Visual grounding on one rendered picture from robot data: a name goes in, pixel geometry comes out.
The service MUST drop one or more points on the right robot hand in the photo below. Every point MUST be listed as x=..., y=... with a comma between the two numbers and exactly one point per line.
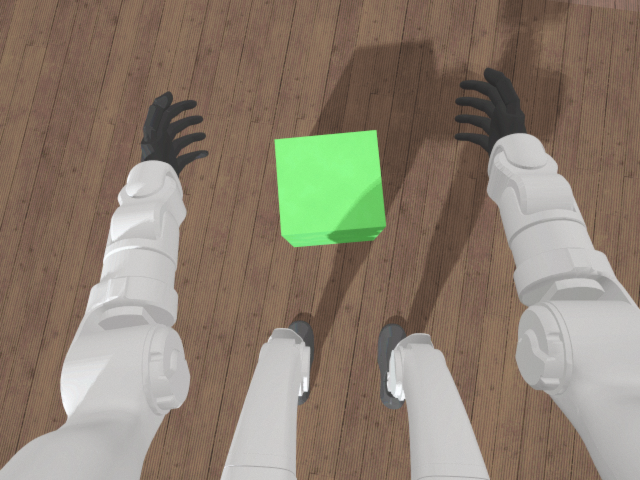
x=506, y=117

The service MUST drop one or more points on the robot left upper arm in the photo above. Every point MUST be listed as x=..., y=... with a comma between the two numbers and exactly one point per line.
x=118, y=385

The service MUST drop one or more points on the left robot hand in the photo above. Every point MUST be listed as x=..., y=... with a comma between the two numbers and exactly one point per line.
x=159, y=133

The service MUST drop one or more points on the right robot foot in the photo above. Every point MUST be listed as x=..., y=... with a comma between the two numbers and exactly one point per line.
x=390, y=335

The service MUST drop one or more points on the robot right forearm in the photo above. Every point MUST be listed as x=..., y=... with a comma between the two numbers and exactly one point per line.
x=553, y=253

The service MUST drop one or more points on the robot right upper arm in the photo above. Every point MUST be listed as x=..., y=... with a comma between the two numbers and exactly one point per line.
x=586, y=356

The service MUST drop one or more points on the robot left forearm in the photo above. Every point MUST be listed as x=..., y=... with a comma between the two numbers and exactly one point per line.
x=137, y=281

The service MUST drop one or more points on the carton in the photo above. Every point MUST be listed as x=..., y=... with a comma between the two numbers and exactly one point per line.
x=330, y=188

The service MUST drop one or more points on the left robot shin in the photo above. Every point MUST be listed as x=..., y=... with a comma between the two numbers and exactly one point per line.
x=283, y=333

